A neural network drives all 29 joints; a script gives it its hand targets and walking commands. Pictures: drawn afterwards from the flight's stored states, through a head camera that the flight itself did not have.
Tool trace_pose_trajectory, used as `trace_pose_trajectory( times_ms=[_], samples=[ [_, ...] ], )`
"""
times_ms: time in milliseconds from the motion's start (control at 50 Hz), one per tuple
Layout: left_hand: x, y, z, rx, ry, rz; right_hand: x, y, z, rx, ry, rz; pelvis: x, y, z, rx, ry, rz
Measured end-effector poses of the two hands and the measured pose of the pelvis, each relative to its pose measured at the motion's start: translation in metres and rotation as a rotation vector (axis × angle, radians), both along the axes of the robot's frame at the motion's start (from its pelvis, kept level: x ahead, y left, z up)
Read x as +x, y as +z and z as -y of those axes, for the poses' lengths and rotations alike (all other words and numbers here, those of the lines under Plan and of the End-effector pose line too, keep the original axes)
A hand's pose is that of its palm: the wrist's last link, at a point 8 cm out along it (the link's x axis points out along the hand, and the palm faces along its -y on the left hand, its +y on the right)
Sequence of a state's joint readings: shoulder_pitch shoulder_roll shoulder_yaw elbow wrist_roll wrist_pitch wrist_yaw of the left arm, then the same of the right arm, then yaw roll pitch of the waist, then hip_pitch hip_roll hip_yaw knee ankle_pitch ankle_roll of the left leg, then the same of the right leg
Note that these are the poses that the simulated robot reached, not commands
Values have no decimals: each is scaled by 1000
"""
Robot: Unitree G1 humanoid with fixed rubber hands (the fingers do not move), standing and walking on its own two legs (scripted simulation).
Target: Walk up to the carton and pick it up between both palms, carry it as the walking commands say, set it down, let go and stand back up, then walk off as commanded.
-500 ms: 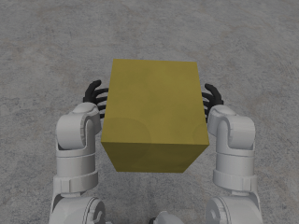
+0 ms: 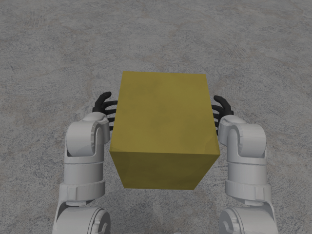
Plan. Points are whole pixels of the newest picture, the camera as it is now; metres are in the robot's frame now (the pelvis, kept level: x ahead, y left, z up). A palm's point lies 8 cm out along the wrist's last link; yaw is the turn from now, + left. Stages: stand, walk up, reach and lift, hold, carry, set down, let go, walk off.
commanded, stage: carry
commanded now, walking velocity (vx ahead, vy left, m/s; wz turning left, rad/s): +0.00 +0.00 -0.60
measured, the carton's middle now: (161, 135) +0.37 -0.02 +0.03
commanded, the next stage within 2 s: none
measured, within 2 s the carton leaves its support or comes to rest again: neither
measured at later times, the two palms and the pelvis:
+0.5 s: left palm (158, 145) +0.30 -0.01 +0.11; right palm (300, 191) +0.20 -0.28 +0.10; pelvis -0.08 -0.01 +0.00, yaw -18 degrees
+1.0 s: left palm (206, 200) +0.19 -0.09 +0.11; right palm out of the picture +0.02 -0.32 +0.10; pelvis -0.18 +0.00 +0.00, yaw -35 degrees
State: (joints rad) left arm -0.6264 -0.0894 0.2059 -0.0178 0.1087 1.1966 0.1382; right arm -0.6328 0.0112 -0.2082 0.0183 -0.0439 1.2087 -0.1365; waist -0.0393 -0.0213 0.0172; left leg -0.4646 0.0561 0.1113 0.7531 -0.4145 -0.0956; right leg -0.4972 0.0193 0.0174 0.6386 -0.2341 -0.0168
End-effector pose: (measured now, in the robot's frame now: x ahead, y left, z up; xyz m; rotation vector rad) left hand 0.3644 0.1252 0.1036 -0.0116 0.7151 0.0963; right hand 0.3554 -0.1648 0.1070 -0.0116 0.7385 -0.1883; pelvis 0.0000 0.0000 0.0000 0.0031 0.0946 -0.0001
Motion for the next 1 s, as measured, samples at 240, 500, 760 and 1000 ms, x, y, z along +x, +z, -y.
trace_pose_trajectory(
  times_ms=[240, 500, 760, 1000],
  samples=[
    [-25, 9, 31, -1, -112, -2, -61, 5, 28, -2, -109, -3, -36, 4, 5, -38, -182, 23],
    [-63, 3, 131, 40, -324, -21, -153, -5, 114, 22, -308, -25, -80, 2, 14, 3, -310, 18],
    [-112, 0, 137, -12, -426, -30, -234, 2, 106, -13, -424, -30, -127, 4, -10, -30, -494, 34],
    [-177, 6, 213, 51, -598, -16, -339, -8, 157, 39, -586, -18, -182, -1, 0, -18, -613, 35]
  ],
)
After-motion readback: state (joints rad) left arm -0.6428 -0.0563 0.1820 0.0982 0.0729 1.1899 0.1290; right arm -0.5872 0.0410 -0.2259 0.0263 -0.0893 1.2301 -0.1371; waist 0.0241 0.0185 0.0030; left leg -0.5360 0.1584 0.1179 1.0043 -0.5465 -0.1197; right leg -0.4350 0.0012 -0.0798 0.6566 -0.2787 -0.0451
